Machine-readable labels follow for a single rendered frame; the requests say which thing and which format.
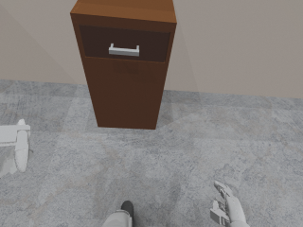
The handle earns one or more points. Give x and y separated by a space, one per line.
124 51

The cabinet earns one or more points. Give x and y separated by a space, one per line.
125 94

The left robot shin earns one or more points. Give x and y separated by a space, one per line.
122 211

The drawer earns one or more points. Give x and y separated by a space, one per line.
96 41

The left robot thigh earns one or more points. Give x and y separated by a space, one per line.
118 219

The robot left hand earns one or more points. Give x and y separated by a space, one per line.
17 158

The robot right hand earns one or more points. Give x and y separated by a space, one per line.
230 210

